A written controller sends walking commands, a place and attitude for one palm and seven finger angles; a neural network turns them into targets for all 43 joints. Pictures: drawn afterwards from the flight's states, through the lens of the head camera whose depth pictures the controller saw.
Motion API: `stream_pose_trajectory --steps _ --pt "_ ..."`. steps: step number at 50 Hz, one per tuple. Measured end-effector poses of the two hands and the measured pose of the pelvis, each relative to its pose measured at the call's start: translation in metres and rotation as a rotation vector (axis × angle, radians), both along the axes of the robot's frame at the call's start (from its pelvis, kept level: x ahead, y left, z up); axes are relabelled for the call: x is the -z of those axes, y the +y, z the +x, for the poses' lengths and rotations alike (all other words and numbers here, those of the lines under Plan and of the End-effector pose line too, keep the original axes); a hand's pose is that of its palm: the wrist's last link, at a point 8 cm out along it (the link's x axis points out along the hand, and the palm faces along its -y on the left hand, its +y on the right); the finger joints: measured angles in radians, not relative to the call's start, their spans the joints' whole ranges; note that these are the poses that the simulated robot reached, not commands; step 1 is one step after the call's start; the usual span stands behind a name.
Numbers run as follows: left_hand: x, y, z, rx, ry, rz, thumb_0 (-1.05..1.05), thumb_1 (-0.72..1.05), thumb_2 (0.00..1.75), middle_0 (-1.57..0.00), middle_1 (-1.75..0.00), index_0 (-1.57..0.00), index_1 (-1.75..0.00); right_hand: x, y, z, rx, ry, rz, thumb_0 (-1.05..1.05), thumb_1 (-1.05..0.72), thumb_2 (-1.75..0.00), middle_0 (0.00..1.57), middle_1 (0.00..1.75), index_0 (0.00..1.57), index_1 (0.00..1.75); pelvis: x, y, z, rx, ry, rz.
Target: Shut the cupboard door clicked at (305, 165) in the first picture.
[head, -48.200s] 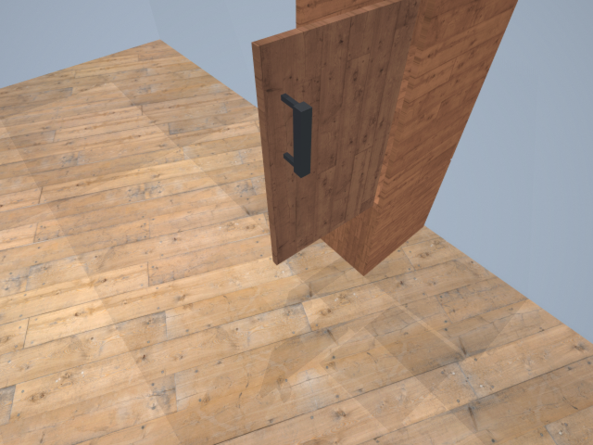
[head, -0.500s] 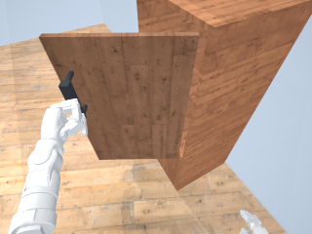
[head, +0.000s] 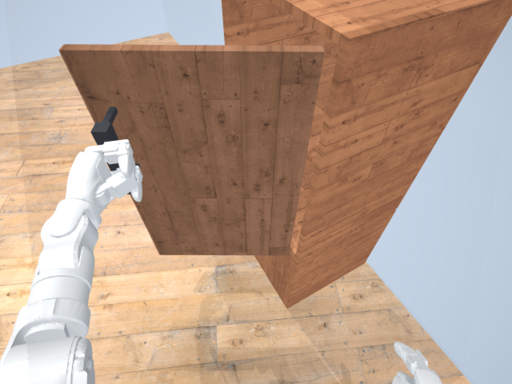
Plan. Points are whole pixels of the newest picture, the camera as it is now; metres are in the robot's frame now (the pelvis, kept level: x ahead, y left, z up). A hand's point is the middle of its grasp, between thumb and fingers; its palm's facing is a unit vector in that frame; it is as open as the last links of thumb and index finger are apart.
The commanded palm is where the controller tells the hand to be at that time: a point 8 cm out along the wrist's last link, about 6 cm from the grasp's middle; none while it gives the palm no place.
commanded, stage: push the door shut along its arc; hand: left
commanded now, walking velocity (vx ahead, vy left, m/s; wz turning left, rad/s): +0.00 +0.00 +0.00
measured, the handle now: (121, 152) +0.47 +0.25 +0.10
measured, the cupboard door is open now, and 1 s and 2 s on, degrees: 61 45 30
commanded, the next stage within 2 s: pull the fist back off the door in 1.54 s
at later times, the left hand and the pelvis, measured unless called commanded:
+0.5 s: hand (139, 159) +0.44 +0.21 +0.12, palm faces -0.14 -0.99 -0.02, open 3.1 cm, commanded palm +0.44 +0.24 +0.11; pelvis -0.02 +0.01 -0.01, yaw +1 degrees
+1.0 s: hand (185, 129) +0.51 +0.14 +0.12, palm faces -0.31 -0.95 +0.01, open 3.1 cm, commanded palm +0.51 +0.20 +0.11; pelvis -0.01 +0.02 -0.03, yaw -1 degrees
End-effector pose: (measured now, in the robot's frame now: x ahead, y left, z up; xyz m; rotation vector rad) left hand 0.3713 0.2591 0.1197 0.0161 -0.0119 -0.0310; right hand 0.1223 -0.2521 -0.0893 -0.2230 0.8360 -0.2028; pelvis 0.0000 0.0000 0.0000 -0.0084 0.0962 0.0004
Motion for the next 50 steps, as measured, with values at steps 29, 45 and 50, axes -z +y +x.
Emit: stream_pose_trajectory --steps 29,45,50 --pt "0.001 0.003 0.062 0.129 0.021 0.002 0.02 0.90 0.90 -1.31 -1.50 -1.32 -1.50 0.026 -0.004 -0.095 0.078 0.261 -0.055 0.01 -0.91 -0.90 0.21 0.30 0.20 0.30 0.016 0.013 -0.020 -0.018 0.105 -0.026" --pt "0.001 -0.035 0.115 0.262 0.041 -0.004 0.02 0.90 0.90 -1.30 -1.50 -1.30 -1.50 0.030 -0.001 -0.130 0.134 0.342 -0.067 0.00 -0.91 -0.90 0.21 0.30 0.20 0.30 0.025 0.020 -0.018 0.000 0.181 -0.036" --pt "0.001 -0.057 0.136 0.288 0.040 -0.017 0.02 0.90 0.90 -1.30 -1.50 -1.30 -1.50 0.030 0.001 -0.144 0.181 0.371 -0.055 0.00 -0.91 -0.90 0.21 0.30 0.20 0.30 0.026 0.020 -0.014 0.019 0.202 -0.032"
